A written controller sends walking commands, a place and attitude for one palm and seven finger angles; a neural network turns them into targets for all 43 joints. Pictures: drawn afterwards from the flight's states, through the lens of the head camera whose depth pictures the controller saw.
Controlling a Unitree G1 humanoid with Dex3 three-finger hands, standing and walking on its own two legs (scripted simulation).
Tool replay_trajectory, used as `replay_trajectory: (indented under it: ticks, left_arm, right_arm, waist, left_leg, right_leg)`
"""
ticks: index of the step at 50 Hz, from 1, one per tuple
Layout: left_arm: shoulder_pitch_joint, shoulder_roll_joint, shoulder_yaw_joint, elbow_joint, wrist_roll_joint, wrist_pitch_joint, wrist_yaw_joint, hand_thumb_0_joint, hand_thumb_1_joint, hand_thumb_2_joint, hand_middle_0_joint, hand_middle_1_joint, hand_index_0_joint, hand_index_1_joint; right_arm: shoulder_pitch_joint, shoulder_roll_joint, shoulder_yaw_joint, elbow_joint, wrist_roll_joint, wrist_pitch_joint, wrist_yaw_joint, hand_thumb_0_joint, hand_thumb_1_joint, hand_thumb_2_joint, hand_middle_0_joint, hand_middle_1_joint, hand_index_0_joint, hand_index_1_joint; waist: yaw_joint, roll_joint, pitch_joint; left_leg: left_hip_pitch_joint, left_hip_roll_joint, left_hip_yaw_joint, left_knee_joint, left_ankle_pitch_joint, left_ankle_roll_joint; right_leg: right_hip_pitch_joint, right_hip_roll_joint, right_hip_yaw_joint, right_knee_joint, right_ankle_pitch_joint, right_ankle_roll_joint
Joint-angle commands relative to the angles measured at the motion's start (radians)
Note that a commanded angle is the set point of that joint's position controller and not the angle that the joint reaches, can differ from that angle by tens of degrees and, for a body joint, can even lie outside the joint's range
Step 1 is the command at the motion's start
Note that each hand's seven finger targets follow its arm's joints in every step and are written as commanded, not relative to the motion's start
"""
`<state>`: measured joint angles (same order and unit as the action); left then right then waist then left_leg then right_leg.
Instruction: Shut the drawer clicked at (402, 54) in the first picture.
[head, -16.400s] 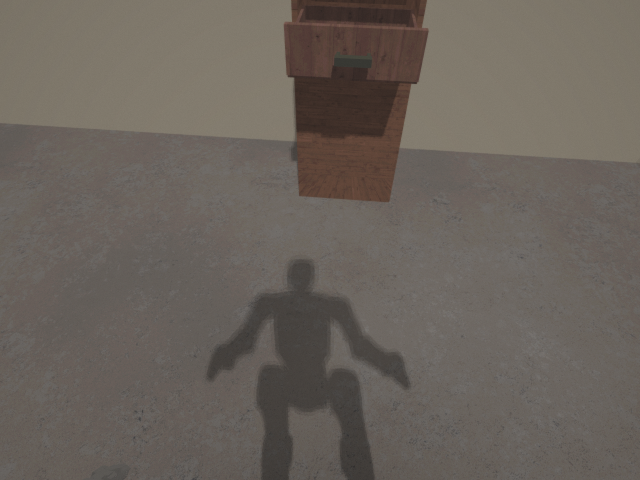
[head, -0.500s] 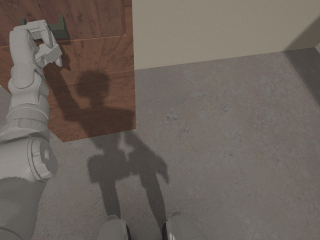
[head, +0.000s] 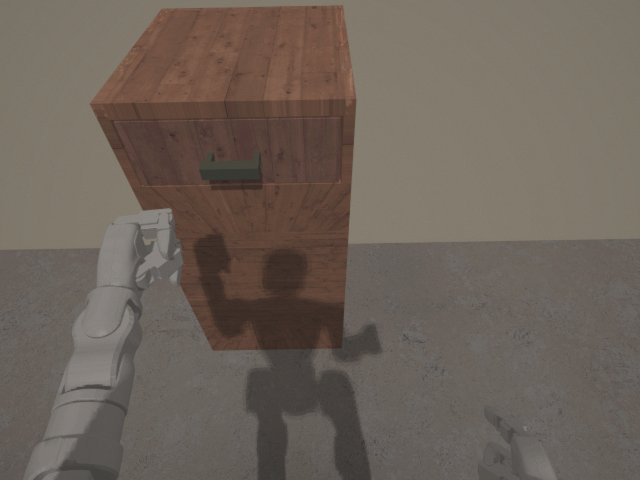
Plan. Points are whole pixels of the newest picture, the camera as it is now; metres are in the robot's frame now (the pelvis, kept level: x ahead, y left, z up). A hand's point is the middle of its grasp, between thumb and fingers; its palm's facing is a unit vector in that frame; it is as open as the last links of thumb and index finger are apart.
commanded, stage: draw the hand back to the body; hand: left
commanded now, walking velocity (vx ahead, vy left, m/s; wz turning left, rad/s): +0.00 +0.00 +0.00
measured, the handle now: (232, 163) +0.62 +0.19 +0.05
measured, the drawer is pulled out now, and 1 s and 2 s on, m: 0.00 0.00 0.00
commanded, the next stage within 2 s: step back with the hand held close in 0.80 s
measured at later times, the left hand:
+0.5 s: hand (74, 345) +0.20 +0.23 +0.17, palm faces +0.35 -0.88 -0.33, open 3.2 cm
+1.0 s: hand (21, 370) +0.18 +0.25 +0.19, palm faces +0.40 -0.82 -0.40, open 3.2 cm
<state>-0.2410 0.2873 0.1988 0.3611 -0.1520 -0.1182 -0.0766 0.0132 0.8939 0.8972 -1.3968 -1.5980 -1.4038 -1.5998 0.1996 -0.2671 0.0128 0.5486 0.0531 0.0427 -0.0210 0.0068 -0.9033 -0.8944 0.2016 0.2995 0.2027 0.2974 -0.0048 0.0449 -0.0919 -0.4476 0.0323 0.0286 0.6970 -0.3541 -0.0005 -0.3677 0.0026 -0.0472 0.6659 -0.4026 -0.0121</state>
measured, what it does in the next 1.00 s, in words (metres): stands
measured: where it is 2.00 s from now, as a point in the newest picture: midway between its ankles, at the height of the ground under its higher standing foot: outside the picture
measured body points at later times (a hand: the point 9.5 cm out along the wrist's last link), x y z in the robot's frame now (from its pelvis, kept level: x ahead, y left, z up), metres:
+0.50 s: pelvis -0.01 +0.00 +0.02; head -0.03 -0.03 +0.47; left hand +0.18 +0.27 +0.19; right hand +0.17 -0.22 -0.07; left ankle +0.00 +0.12 -0.72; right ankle -0.04 -0.11 -0.72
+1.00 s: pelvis -0.01 +0.00 +0.02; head -0.02 -0.02 +0.47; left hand +0.15 +0.29 +0.21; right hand +0.19 -0.21 -0.06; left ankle +0.00 +0.12 -0.72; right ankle -0.04 -0.11 -0.72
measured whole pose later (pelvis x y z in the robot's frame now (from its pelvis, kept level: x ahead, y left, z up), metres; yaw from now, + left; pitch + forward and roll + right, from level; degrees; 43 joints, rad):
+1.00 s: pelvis -0.01 +0.00 +0.02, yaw +0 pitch -4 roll -1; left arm 0.52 0.33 0.31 -0.46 -0.06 -0.13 0.10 0.01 0.89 0.90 -1.40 -1.60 -1.41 -1.60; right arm 0.18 -0.22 0.04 0.60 -0.01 -0.06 -0.08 0.01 -0.90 -0.89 0.20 0.30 0.21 0.30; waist 0.05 0.07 0.02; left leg -0.14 0.02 0.03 0.42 -0.22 0.01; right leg -0.04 0.01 -0.05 0.34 -0.25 -0.01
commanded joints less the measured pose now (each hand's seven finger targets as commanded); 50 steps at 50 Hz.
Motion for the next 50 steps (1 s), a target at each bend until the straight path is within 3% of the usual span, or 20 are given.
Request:
replay_trajectory:
  ticks: [1, 2, 5, 6, 10, 13, 16, 20, 26, 30, 32, 35, 37, 40, 42, 45, 46, 47, 49, 50]
  left_arm:
    - [-0.220, 0.190, 0.014, -0.369, 0.045, -0.023, 0.102, 0.000, 0.900, 0.900, -1.400, -1.600, -1.400, -1.600]
    - [-0.204, 0.203, 0.026, -0.400, 0.053, -0.016, 0.118, 0.000, 0.900, 0.900, -1.400, -1.600, -1.400, -1.600]
    - [-0.116, 0.219, 0.048, -0.456, 0.059, 0.000, 0.144, 0.000, 0.900, 0.900, -1.400, -1.600, -1.400, -1.600]
    - [-0.103, 0.194, 0.028, -0.489, 0.061, 0.001, 0.148, 0.000, 0.900, 0.900, -1.400, -1.600, -1.400, -1.600]
    - [0.020, 0.195, 0.044, -0.548, 0.064, 0.009, 0.161, 0.000, 0.900, 0.900, -1.400, -1.600, -1.400, -1.600]
    - [0.116, 0.177, 0.046, -0.658, 0.065, 0.001, 0.165, 0.000, 0.900, 0.900, -1.400, -1.600, -1.400, -1.600]
    - [0.231, 0.179, 0.060, -0.739, 0.067, -0.010, 0.168, 0.000, 0.900, 0.900, -1.400, -1.600, -1.400, -1.600]
    - [0.370, 0.218, 0.127, -0.824, 0.070, -0.024, 0.173, 0.000, 0.900, 0.900, -1.400, -1.600, -1.400, -1.600]
    - [0.604, 0.204, 0.165, -0.964, 0.068, -0.045, 0.175, 0.000, 0.900, 0.900, -1.400, -1.600, -1.400, -1.600]
    - [0.717, 0.226, 0.212, -1.016, 0.073, -0.056, 0.179, 0.000, 0.900, 0.900, -1.400, -1.600, -1.400, -1.600]
    - [0.714, 0.197, 0.186, -1.024, 0.076, -0.060, 0.179, 0.000, 0.900, 0.900, -1.400, -1.600, -1.400, -1.600]
    - [0.656, 0.171, 0.155, -0.975, 0.083, -0.052, 0.181, 0.000, 0.900, 0.900, -1.400, -1.600, -1.400, -1.600]
    - [0.625, 0.176, 0.156, -0.983, 0.087, -0.057, 0.189, 0.000, 0.900, 0.900, -1.400, -1.600, -1.400, -1.600]
    - [0.632, 0.204, 0.182, -0.994, 0.090, -0.059, 0.196, 0.000, 0.900, 0.900, -1.400, -1.600, -1.400, -1.600]
    - [0.641, 0.207, 0.185, -1.027, 0.089, -0.063, 0.199, 0.000, 0.900, 0.900, -1.400, -1.600, -1.400, -1.600]
    - [0.676, 0.216, 0.203, -1.036, 0.089, -0.055, 0.201, 0.000, 0.900, 0.900, -1.400, -1.600, -1.400, -1.600]
    - [0.685, 0.202, 0.192, -1.035, 0.086, -0.053, 0.199, 0.000, 0.900, 0.900, -1.400, -1.600, -1.400, -1.600]
    - [0.592, 0.323, 0.315, -1.126, 0.090, -0.091, 0.199, 0.000, 0.900, 0.900, -1.400, -1.600, -1.400, -1.600]
    - [0.749, 0.228, 0.242, -1.006, 0.091, -0.086, 0.183, 0.000, 0.900, 0.900, -1.400, -1.600, -1.400, -1.600]
    - [0.757, 0.230, 0.247, -1.011, 0.091, -0.089, 0.179, 0.000, 0.900, 0.900, -1.400, -1.600, -1.400, -1.600]
  right_arm:
    - [-0.074, -0.098, -0.025, -0.130, -0.006, -0.040, -0.039, 0.000, -0.900, -0.900, 0.200, 0.300, 0.200, 0.300]
    - [-0.084, -0.097, -0.022, -0.127, -0.010, -0.040, -0.044, 0.000, -0.900, -0.900, 0.200, 0.300, 0.200, 0.300]
    - [-0.119, -0.094, -0.013, -0.126, -0.015, -0.045, -0.057, 0.000, -0.900, -0.900, 0.200, 0.300, 0.200, 0.300]
    - [-0.127, -0.085, -0.006, -0.127, -0.016, -0.048, -0.060, 0.000, -0.900, -0.900, 0.200, 0.300, 0.200, 0.300]
    - [-0.153, -0.085, 0.000, -0.119, -0.029, -0.062, -0.066, 0.000, -0.900, -0.900, 0.200, 0.300, 0.200, 0.300]
    - [-0.163, -0.075, 0.003, -0.119, -0.036, -0.076, -0.064, 0.000, -0.900, -0.900, 0.200, 0.300, 0.200, 0.300]
    - [-0.176, -0.070, 0.005, -0.115, -0.041, -0.091, -0.062, 0.000, -0.900, -0.900, 0.200, 0.300, 0.200, 0.300]
    - [-0.186, -0.074, -0.007, -0.106, -0.054, -0.107, -0.062, 0.000, -0.900, -0.900, 0.200, 0.300, 0.200, 0.300]
    - [-0.173, -0.060, -0.015, -0.109, -0.056, -0.133, -0.055, 0.000, -0.900, -0.900, 0.200, 0.300, 0.200, 0.300]
    - [-0.169, -0.063, -0.026, -0.109, -0.057, -0.155, -0.060, 0.000, -0.900, -0.900, 0.200, 0.300, 0.200, 0.300]
    - [-0.159, -0.062, -0.023, -0.102, -0.056, -0.160, -0.062, 0.000, -0.900, -0.900, 0.200, 0.300, 0.200, 0.300]
    - [-0.148, -0.070, -0.028, -0.086, -0.057, -0.171, -0.070, 0.000, -0.900, -0.900, 0.200, 0.300, 0.200, 0.300]
    - [-0.140, -0.070, -0.028, -0.083, -0.058, -0.175, -0.075, 0.000, -0.900, -0.900, 0.200, 0.300, 0.200, 0.300]
    - [-0.142, -0.070, -0.028, -0.083, -0.063, -0.185, -0.079, 0.000, -0.900, -0.900, 0.200, 0.300, 0.200, 0.300]
    - [-0.145, -0.065, -0.025, -0.088, -0.065, -0.191, -0.080, 0.000, -0.900, -0.900, 0.200, 0.300, 0.200, 0.300]
    - [-0.148, -0.064, -0.022, -0.089, -0.069, -0.196, -0.076, 0.000, -0.900, -0.900, 0.200, 0.300, 0.200, 0.300]
    - [-0.148, -0.058, -0.020, -0.090, -0.067, -0.194, -0.076, 0.000, -0.900, -0.900, 0.200, 0.300, 0.200, 0.300]
    - [-0.147, -0.089, -0.026, -0.130, -0.063, -0.156, -0.066, 0.000, -0.900, -0.900, 0.200, 0.300, 0.200, 0.300]
    - [-0.147, -0.074, -0.033, -0.114, -0.067, -0.116, -0.059, 0.000, -0.900, -0.900, 0.200, 0.300, 0.200, 0.300]
    - [-0.150, -0.078, -0.038, -0.124, -0.068, -0.104, -0.057, 0.000, -0.900, -0.900, 0.200, 0.300, 0.200, 0.300]
  waist:
    - [-0.002, -0.018, -0.168]
    - [0.003, -0.006, -0.171]
    - [0.015, -0.051, -0.118]
    - [0.013, -0.010, -0.120]
    - [0.027, -0.036, -0.047]
    - [0.034, 0.016, -0.053]
    - [0.044, 0.029, -0.021]
    - [0.058, -0.022, 0.013]
    - [0.065, 0.011, 0.042]
    - [0.073, -0.025, 0.079]
    - [0.064, 0.004, 0.098]
    - [0.045, -0.043, 0.170]
    - [0.047, -0.010, 0.147]
    - [0.064, -0.016, 0.089]
    - [0.073, 0.022, 0.040]
    - [0.081, 0.019, 0.037]
    - [0.078, 0.016, 0.042]
    - [0.028, 0.014, 0.118]
    - [0.026, -0.029, 0.111]
    - [0.025, -0.026, 0.106]
  left_leg:
    - [0.275, -0.031, 0.000, -0.148, 0.298, 0.044]
    - [0.291, -0.032, -0.002, -0.166, 0.302, 0.043]
    - [0.315, -0.031, -0.004, -0.217, 0.280, 0.045]
    - [0.335, -0.031, -0.004, -0.232, 0.277, 0.043]
    - [0.364, -0.033, -0.006, -0.286, 0.239, 0.043]
    - [0.405, -0.030, -0.005, -0.313, 0.263, 0.040]
    - [0.414, -0.028, -0.009, -0.334, 0.268, 0.036]
    - [0.425, -0.030, -0.005, -0.342, 0.273, 0.038]
    - [0.417, -0.025, -0.003, -0.338, 0.283, 0.034]
    - [0.415, -0.026, 0.005, -0.327, 0.283, 0.036]
    - [0.407, -0.026, -0.001, -0.331, 0.262, 0.035]
    - [0.408, -0.025, 0.000, -0.336, 0.201, 0.039]
    - [0.412, -0.026, -0.006, -0.339, 0.192, 0.040]
    - [0.434, -0.029, -0.013, -0.338, 0.231, 0.040]
    - [0.439, -0.029, -0.013, -0.334, 0.260, 0.039]
    - [0.435, -0.031, -0.016, -0.330, 0.317, 0.033]
    - [0.434, -0.030, -0.011, -0.326, 0.337, 0.035]
    - [0.355, -0.015, -0.028, -0.292, 0.313, 0.053]
    - [0.348, -0.010, -0.027, -0.280, 0.364, 0.050]
    - [0.348, -0.011, -0.027, -0.283, 0.395, 0.047]
  right_leg:
    - [0.097, 0.011, 0.032, -0.168, 0.414, -0.005]
    - [0.120, 0.010, 0.032, -0.180, 0.414, -0.007]
    - [0.150, 0.014, 0.032, -0.236, 0.371, -0.005]
    - [0.170, 0.008, 0.033, -0.242, 0.363, -0.007]
    - [0.185, 0.015, 0.033, -0.317, 0.303, -0.005]
    - [0.229, 0.009, 0.030, -0.329, 0.318, -0.008]
    - [0.245, 0.009, 0.028, -0.353, 0.306, -0.009]
    - [0.245, 0.013, 0.030, -0.396, 0.296, -0.005]
    - [0.253, 0.005, 0.030, -0.396, 0.297, -0.003]
    - [0.223, 0.015, 0.034, -0.427, 0.294, 0.000]
    - [0.215, 0.011, 0.031, -0.416, 0.269, -0.001]
    - [0.153, 0.014, 0.030, -0.453, 0.192, 0.006]
    - [0.171, 0.007, 0.029, -0.436, 0.181, 0.002]
    - [0.210, 0.008, 0.028, -0.424, 0.220, -0.001]
    - [0.246, 0.001, 0.030, -0.401, 0.256, -0.004]
    - [0.269, 0.008, 0.025, -0.396, 0.328, -0.007]
    - [0.273, 0.005, 0.026, -0.385, 0.356, -0.006]
    - [0.175, -0.040, 0.096, -0.426, 0.418, -0.001]
    - [0.171, -0.061, 0.073, -0.408, 0.471, 0.007]
    - [0.170, -0.056, 0.062, -0.402, 0.494, 0.010]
